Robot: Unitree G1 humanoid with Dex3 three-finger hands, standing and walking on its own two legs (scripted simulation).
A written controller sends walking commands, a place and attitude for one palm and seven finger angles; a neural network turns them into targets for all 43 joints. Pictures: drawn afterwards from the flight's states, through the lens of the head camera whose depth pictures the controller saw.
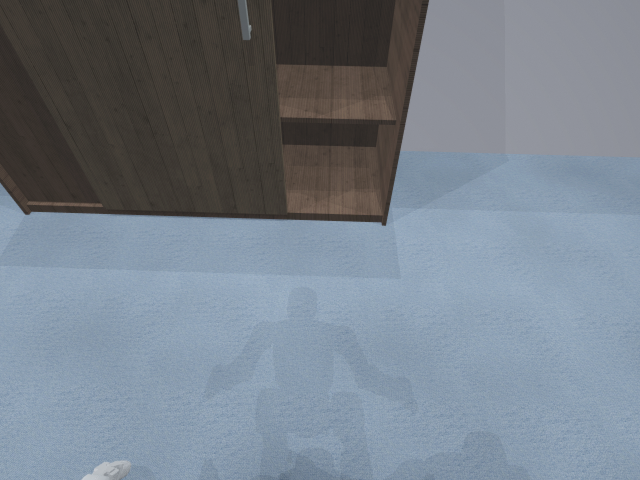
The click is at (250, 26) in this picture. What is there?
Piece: wardrobe's sliding door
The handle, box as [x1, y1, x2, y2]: [238, 0, 251, 39]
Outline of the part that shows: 238,0 243,39 249,39 249,32 251,29 250,25 248,24 246,2 245,0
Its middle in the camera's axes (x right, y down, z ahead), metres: -0.21 -0.64 +1.06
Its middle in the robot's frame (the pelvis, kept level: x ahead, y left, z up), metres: +1.23 +0.27 +0.12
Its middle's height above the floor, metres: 0.89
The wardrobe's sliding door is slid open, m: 0.42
